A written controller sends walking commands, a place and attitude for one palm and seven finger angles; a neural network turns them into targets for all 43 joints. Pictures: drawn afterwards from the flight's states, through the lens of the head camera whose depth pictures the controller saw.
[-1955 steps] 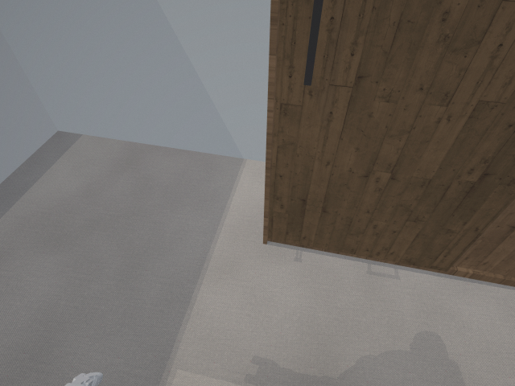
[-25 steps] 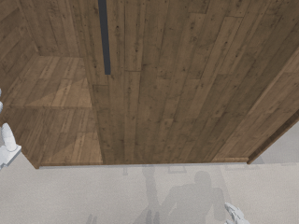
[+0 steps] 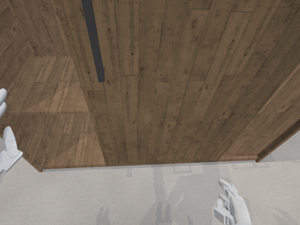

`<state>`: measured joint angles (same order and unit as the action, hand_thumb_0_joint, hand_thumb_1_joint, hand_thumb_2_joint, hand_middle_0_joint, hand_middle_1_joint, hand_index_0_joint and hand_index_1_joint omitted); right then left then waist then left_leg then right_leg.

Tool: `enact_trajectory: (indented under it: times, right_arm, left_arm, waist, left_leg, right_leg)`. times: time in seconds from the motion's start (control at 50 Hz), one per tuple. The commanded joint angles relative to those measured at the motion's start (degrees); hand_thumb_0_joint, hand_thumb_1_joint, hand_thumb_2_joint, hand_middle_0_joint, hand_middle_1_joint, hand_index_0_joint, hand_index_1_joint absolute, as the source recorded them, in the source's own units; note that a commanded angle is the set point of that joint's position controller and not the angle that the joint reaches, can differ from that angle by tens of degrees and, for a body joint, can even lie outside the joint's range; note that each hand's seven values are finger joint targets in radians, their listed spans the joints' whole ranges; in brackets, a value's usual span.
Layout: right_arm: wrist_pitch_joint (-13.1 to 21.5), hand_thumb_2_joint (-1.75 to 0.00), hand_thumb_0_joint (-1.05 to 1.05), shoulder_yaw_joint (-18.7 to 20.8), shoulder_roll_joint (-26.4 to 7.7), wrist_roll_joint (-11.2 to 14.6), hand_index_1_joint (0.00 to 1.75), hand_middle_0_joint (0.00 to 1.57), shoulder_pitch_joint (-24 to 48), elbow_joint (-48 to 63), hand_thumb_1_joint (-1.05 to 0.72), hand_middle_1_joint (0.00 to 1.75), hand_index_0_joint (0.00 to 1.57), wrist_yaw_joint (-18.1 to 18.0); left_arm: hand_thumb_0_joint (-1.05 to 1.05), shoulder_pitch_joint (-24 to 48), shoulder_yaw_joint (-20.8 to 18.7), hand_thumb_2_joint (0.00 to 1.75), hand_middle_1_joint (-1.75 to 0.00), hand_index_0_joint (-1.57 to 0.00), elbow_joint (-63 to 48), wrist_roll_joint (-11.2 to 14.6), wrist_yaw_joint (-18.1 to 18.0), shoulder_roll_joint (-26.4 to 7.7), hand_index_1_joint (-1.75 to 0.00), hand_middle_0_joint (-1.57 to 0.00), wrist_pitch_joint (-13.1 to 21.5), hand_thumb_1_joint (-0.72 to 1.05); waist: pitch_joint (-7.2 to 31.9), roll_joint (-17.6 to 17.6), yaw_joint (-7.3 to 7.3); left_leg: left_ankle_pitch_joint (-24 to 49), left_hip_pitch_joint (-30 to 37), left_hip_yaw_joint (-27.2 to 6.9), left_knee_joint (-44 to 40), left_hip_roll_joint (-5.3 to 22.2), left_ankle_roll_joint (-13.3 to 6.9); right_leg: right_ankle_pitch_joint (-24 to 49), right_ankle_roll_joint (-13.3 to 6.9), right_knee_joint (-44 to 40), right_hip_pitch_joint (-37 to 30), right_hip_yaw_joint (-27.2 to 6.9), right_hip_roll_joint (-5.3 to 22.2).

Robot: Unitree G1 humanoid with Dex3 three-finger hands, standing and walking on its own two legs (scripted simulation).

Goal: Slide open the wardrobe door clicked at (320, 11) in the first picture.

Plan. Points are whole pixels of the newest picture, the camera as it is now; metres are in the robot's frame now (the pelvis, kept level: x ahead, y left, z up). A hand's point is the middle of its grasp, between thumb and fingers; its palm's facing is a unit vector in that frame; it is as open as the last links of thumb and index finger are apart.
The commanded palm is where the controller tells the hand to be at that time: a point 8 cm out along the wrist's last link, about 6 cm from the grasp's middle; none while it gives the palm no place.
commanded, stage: stop stepping back and stand still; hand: left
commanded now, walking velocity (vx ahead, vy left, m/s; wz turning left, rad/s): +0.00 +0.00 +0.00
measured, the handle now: (94, 33) +0.53 +0.19 +0.23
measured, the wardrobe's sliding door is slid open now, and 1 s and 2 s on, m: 0.43 0.43 0.43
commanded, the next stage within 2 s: let the arm hang, fingers relaxed in 0.10 s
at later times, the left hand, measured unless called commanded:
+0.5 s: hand out of the picture +0.02 +0.17 -0.17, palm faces +0.02 -0.99 -0.17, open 7.3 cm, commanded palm none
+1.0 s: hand out of the picture -0.06 +0.16 -0.17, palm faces +0.06 -0.98 -0.19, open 7.4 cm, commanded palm none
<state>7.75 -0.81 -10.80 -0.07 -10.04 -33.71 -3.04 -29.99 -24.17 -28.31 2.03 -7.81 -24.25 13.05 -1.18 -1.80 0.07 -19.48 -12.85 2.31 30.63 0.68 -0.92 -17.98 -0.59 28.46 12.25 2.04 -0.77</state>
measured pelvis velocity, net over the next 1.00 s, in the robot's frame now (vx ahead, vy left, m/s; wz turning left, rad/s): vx -0.05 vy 0.00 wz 0.03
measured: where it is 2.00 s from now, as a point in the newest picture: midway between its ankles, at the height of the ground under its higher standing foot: outside the picture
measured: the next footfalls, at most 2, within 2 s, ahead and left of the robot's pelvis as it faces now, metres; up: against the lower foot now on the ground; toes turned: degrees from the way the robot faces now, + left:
none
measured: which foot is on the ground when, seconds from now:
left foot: down 0.00-1.00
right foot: down 0.00-1.00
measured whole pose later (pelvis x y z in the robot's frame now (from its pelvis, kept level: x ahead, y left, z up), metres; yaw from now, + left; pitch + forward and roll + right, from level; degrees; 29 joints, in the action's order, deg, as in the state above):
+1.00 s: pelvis -0.05 +0.00 +0.00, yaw +2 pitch +0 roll +0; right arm -1.2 0.5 -6.7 -1.4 -18.0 -63.3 -1.9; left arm -14.8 -1.3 64.5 -0.9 -1.4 -7.8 -0.8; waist -1.8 1.1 0.3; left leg -12.9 -14.8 1.0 27.3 -0.2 -1.0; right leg -12.5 -1.1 26.1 14.1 3.7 0.1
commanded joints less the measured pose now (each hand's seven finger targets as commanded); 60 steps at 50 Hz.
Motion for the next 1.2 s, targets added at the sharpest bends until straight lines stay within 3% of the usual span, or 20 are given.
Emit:
enact_trajectory:
  times: [0.0,0.1,0.16,0.18,0.2,0.24,0.26,0.3,0.32,0.36,0.4,0.46,0.48,0.52,0.56,0.6,0.78,0.88,1.04,1.18]
  right_arm:
    - [1.26,-0.9,0.0,3.25,-8.01,0.14,0.3,0.2,0.75,7.61,-0.9,0.3,0.2,-0.6]
    - [0.52,-0.9,0.0,2.98,-8.15,0.09,0.3,0.2,1.89,8.58,-0.9,0.3,0.2,-1.39]
    - [0.46,-0.9,0.0,2.96,-8.25,0.07,0.3,0.2,2.38,8.92,-0.9,0.3,0.2,-1.69]
    - [3.25,-0.9,0.0,5.72,-15.37,1.52,0.3,0.2,5.62,-3.86,-0.9,0.3,0.2,3.54]
    - [-0.81,-0.9,0.0,6.38,-18.11,0.75,0.3,0.2,2.24,-3.94,-0.9,0.3,0.2,3.62]
    - [-3.39,-0.9,0.0,5.0,-15.18,-0.22,0.3,0.2,2.31,-3.95,-0.9,0.3,0.2,3.17]
    - [-3.9,-0.9,0.0,4.21,-14.48,-0.87,0.3,0.2,2.6,-4.23,-0.9,0.3,0.2,3.06]
    - [-4.69,-0.9,0.0,3.51,-13.53,-1.56,0.3,0.2,2.02,-5.68,-0.9,0.3,0.2,2.86]
    - [-5.21,-0.9,0.0,3.48,-13.04,-1.65,0.3,0.2,1.89,-6.88,-0.9,0.3,0.2,2.67]
    - [-6.42,-0.9,0.0,3.02,-10.75,-1.67,0.3,0.2,0.78,-9.65,-0.9,0.3,0.2,2.31]
    - [-7.39,-0.9,0.0,2.49,-9.08,-1.65,0.3,0.2,-0.25,-12.29,-0.9,0.3,0.2,2.1]
    - [-7.86,-0.9,0.0,1.88,-7.74,-1.61,0.3,0.2,-0.34,-16.4,-0.9,0.3,0.2,1.71]
    - [-7.94,-0.9,0.0,1.74,-7.77,-1.51,0.3,0.2,-0.73,-17.39,-0.9,0.3,0.2,1.5]
    - [-8.03,-0.9,0.0,2.04,-6.42,-1.75,0.3,0.2,-2.39,-19.49,-0.9,0.3,0.2,1.19]
    - [-8.26,-0.9,0.0,2.14,-5.82,-1.63,0.3,0.2,-4.07,-21.3,-0.9,0.3,0.2,1.06]
    - [-8.42,-0.9,0.0,2.35,-5.36,-1.47,0.3,0.2,-6.36,-22.79,-0.9,0.3,0.2,0.93]
    - [-8.5,-0.9,0.0,2.5,-3.54,-1.4,0.3,0.2,-11.24,-26.82,-0.9,0.3,0.2,0.77]
    - [-8.4,-0.9,0.0,2.56,-2.43,-1.45,0.3,0.2,-11.89,-27.52,-0.9,0.3,0.2,0.75]
    - [-7.55,-0.9,0.0,2.47,-1.72,-1.4,0.3,0.2,-10.36,-27.87,-0.9,0.3,0.2,0.47]
    - [-7.67,-0.9,0.0,2.43,-2.37,-1.22,0.3,0.2,-9.49,-28.08,-0.9,0.3,0.2,0.59]
  left_arm:
    - [0.0,-1.59,-7.25,0.9,-0.3,-0.2,-7.2,1.16,-1.51,-8.13,-0.3,-0.2,3.12,0.9]
    - [0.0,-0.76,-6.55,0.9,-0.3,-0.2,-9.0,1.24,-1.54,-8.61,-0.3,-0.2,2.35,0.9]
    - [0.0,0.71,-5.97,0.9,-0.3,-0.2,-10.67,1.04,-1.69,-8.6,-0.3,-0.2,1.99,0.9]
    - [0.0,5.3,19.46,0.9,-0.3,-0.2,33.95,-1.96,5.1,0.9,-0.3,-0.2,-5.97,0.9]
    - [0.0,7.38,16.92,0.9,-0.3,-0.2,35.28,-3.13,6.81,-0.67,-0.3,-0.2,-10.85,0.9]
    - [0.0,10.15,17.81,0.9,-0.3,-0.2,41.52,-3.58,7.55,1.27,-0.3,-0.2,-12.31,0.9]
    - [0.0,11.42,18.48,0.9,-0.3,-0.2,44.98,-3.6,7.74,1.64,-0.3,-0.2,-12.53,0.9]
    - [0.0,13.29,19.54,0.9,-0.3,-0.2,52.32,-3.76,7.63,1.63,-0.3,-0.2,-12.65,0.9]
    - [0.0,14.99,19.77,0.9,-0.3,-0.2,56.36,-3.8,7.47,1.35,-0.3,-0.2,-12.76,0.9]
    - [0.0,16.65,20.77,0.9,-0.3,-0.2,63.85,-3.56,7.18,2.09,-0.3,-0.2,-13.01,0.9]
    - [0.0,18.95,21.57,0.9,-0.3,-0.2,69.17,-3.21,6.88,2.32,-0.3,-0.2,-13.27,0.9]
    - [0.0,18.62,22.08,0.9,-0.3,-0.2,76.5,-2.83,6.81,4.03,-0.3,-0.2,-13.42,0.9]
    - [0.0,17.58,22.07,0.9,-0.3,-0.2,78.41,-2.85,6.79,4.18,-0.3,-0.2,-13.41,0.9]
    - [0.0,16.15,21.42,0.9,-0.3,-0.2,81.46,-2.87,6.6,6.37,-0.3,-0.2,-13.42,0.9]
    - [0.0,15.51,21.7,0.9,-0.3,-0.2,83.98,-2.72,6.65,6.64,-0.3,-0.2,-13.32,0.9]
    - [0.0,15.22,21.89,0.9,-0.3,-0.2,85.89,-2.74,6.62,7.14,-0.3,-0.2,-13.22,0.9]
    - [0.0,12.73,22.06,0.9,-0.3,-0.2,90.53,-2.78,6.22,8.83,-0.3,-0.2,-13.26,0.9]
    - [0.0,12.26,21.92,0.9,-0.3,-0.2,91.08,-2.9,6.07,9.76,-0.3,-0.2,-13.3,0.9]
    - [0.0,12.24,21.89,0.9,-0.3,-0.2,91.54,-2.81,5.93,11.24,-0.3,-0.2,-12.82,0.9]
    - [0.0,12.86,22.07,0.9,-0.3,-0.2,91.51,-2.83,5.94,10.34,-0.3,-0.2,-12.53,0.9]
  waist:
    - [12.02,3.92,0.47]
    - [12.53,4.28,0.17]
    - [11.48,5.49,-0.09]
    - [5.76,4.94,3.13]
    - [7.55,4.84,1.31]
    - [5.53,1.93,0.43]
    - [4.49,0.59,0.04]
    - [6.65,-2.7,-0.5]
    - [6.83,-5.39,-0.39]
    - [7.56,-6.46,0.27]
    - [6.06,-0.89,1.16]
    - [2.55,6.95,0.51]
    - [2.39,5.98,0.15]
    - [2.78,9.49,-0.04]
    - [1.72,8.34,0.07]
    - [1.46,3.51,0.4]
    - [-2.86,0.61,0.24]
    - [-3.95,0.67,0.2]
    - [-2.31,4.03,-0.07]
    - [-2.35,2.05,0.25]
  left_leg:
    - [34.88,1.41,-2.68,-0.3,4.02,0.86]
    - [36.79,3.17,-3.4,-2.08,4.6,0.47]
    - [33.76,2.8,-3.69,-3.64,4.8,0.37]
    - [37.75,3.0,-4.3,3.79,5.58,0.4]
    - [35.81,0.98,-5.82,0.98,7.08,-0.11]
    - [23.86,-6.26,-9.95,-1.96,9.04,-3.63]
    - [21.85,-8.96,-11.69,-3.3,9.07,-4.59]
    - [24.52,-7.78,-10.98,-2.97,7.43,-3.69]
    - [23.49,-7.4,-9.97,-2.1,6.06,-2.91]
    - [18.85,-3.57,-6.45,0.0,2.87,-1.39]
    - [16.01,-0.81,-5.37,-1.34,1.91,-0.63]
    - [11.14,-2.4,-6.97,-5.97,3.41,-1.18]
    - [10.46,-2.52,-7.32,-6.57,3.86,-1.37]
    - [7.65,-3.83,-7.3,-7.34,4.13,-1.57]
    - [4.54,-4.28,-6.97,-7.7,3.77,-1.35]
    - [4.5,-3.45,-6.99,-7.69,3.92,-1.57]
    - [1.46,-5.12,-6.9,-9.37,3.98,-1.87]
    - [0.8,-5.95,-7.05,-10.01,3.96,-2.01]
    - [5.91,-5.27,-7.67,-11.11,4.88,-2.0]
    - [8.65,-2.72,-6.65,-10.12,4.5,-1.59]
  right_leg:
    - [41.01,-1.23,0.53,-10.03,-5.36,5.31]
    - [37.79,-0.25,0.32,-8.61,-3.79,4.6]
    - [32.17,0.2,-0.65,-7.53,-3.42,3.83]
    - [31.83,-1.05,5.56,3.3,-0.6,7.62]
    - [22.44,-1.53,4.17,3.75,-3.03,8.03]
    - [8.73,-0.85,6.76,4.03,-1.55,5.38]
    - [7.03,-0.67,6.97,2.69,-1.72,4.9]
    - [12.71,-0.98,5.06,-1.06,-2.67,5.72]
    - [15.7,-1.43,3.64,-2.4,-3.72,6.67]
    - [20.13,-3.09,0.32,-1.85,-6.56,9.56]
    - [18.66,-4.02,-1.89,-0.25,-7.52,10.2]
    - [7.96,-2.55,-4.71,-0.04,-6.31,7.36]
    - [6.47,-2.22,-5.89,-1.0,-5.66,6.72]
    - [5.6,-2.43,-6.79,-2.82,-5.17,6.55]
    - [2.81,-2.74,-8.42,-2.05,-5.58,6.66]
    - [1.53,-2.72,-9.72,-1.42,-5.44,6.68]
    - [-3.33,-2.48,-10.44,1.59,-4.89,5.99]
    - [-3.89,-2.23,-9.92,2.62,-4.78,5.79]
    - [4.47,-1.81,-7.67,-0.28,-3.77,5.58]
    - [5.32,-1.78,-9.06,0.07,-4.27,6.12]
